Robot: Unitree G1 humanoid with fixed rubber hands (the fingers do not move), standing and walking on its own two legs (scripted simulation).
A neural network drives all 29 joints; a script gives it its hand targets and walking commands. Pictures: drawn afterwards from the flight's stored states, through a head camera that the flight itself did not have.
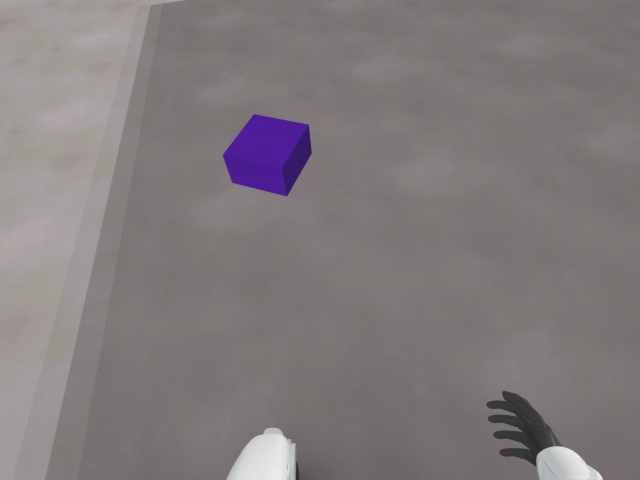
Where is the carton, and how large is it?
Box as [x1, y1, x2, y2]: [223, 114, 311, 195]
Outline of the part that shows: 254,114 223,154 231,180 235,183 287,195 311,153 308,125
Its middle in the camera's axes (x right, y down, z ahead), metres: -0.23 -0.38 +1.75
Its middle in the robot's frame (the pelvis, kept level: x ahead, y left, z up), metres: +1.42 +0.34 -0.69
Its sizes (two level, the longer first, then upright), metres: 0.294 0.276 0.166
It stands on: the floor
